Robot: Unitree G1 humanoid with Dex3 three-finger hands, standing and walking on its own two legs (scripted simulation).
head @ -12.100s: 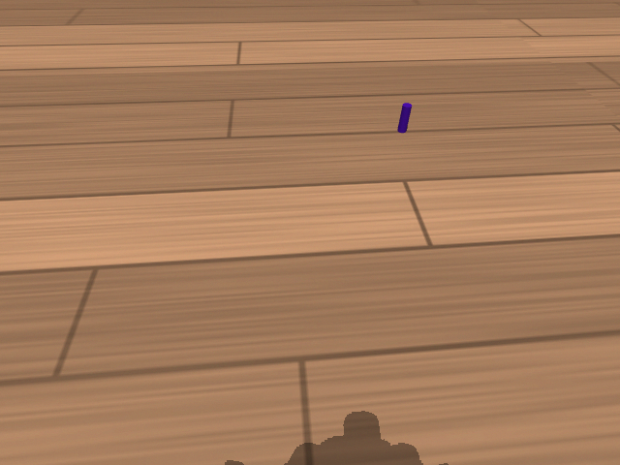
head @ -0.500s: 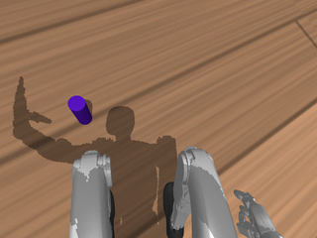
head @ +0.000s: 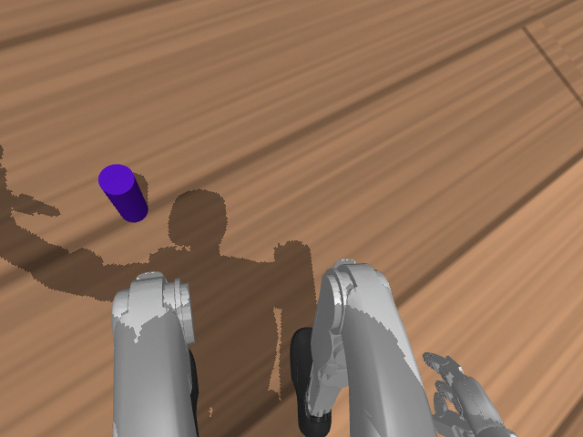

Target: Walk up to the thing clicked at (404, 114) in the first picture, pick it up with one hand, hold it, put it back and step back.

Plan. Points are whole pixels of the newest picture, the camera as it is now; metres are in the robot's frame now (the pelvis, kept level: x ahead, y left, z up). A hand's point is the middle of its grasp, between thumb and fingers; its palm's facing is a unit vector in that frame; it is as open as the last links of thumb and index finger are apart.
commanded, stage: go down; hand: left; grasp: from the side
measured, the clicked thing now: (126, 196) +0.49 +0.24 -0.29
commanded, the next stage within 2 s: approach in 0.06 s
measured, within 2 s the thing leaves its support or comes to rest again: neither
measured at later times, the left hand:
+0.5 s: hand out of the picture +0.43 +0.41 -0.08, palm faces +0.22 -0.97 +0.03, open 17.6 cm
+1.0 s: hand (84, 202) +0.46 +0.29 -0.23, palm faces +0.20 -0.98 +0.08, open 17.7 cm
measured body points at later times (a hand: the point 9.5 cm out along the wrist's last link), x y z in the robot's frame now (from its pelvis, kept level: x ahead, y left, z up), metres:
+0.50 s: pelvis +0.00 +0.00 -0.03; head +0.23 +0.11 +0.34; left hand +0.41 +0.46 -0.08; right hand +0.14 -0.27 -0.10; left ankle +0.09 +0.12 -0.34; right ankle +0.11 -0.12 -0.34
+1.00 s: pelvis -0.01 +0.01 -0.08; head +0.24 +0.16 +0.26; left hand +0.44 +0.34 -0.24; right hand +0.12 -0.25 -0.12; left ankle +0.09 +0.12 -0.34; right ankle +0.11 -0.12 -0.34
